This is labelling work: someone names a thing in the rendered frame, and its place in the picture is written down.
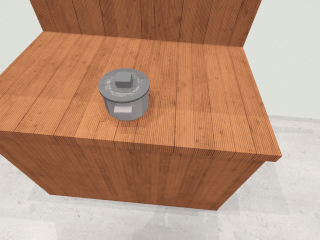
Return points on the table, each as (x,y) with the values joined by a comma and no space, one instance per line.
(206,129)

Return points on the knob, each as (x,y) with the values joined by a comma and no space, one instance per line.
(123,78)

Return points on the pot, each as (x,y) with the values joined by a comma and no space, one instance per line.
(128,111)

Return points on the lid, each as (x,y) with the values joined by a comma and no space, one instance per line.
(140,85)

